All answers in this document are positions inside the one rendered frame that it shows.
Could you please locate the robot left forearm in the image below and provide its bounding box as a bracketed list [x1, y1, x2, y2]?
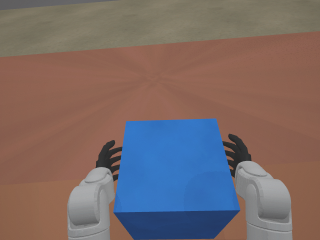
[67, 167, 115, 240]

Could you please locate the left robot hand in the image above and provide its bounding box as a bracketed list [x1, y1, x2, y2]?
[95, 140, 123, 182]

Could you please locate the right robot hand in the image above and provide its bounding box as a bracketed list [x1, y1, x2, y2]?
[222, 134, 252, 178]

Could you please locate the robot right forearm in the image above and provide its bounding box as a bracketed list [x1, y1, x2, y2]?
[234, 161, 293, 240]

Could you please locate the carton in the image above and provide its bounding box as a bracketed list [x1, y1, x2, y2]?
[113, 118, 241, 240]

